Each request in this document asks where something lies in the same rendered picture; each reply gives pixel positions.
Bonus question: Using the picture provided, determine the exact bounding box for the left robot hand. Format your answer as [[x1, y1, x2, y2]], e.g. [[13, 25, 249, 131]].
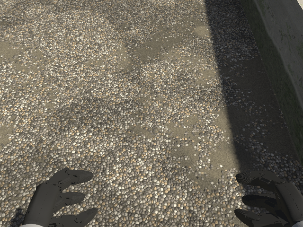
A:
[[22, 167, 98, 227]]

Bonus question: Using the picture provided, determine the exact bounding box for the right robot hand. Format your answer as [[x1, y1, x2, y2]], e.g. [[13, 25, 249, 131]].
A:
[[234, 168, 303, 227]]

